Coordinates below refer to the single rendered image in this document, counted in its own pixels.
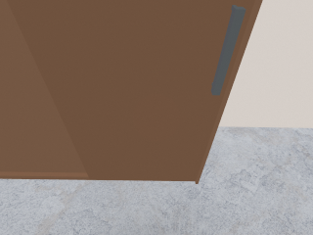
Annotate handle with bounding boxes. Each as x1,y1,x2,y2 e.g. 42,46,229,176
211,5,246,96

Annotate wardrobe door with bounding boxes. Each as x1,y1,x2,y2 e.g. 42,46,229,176
0,0,86,173
7,0,255,181

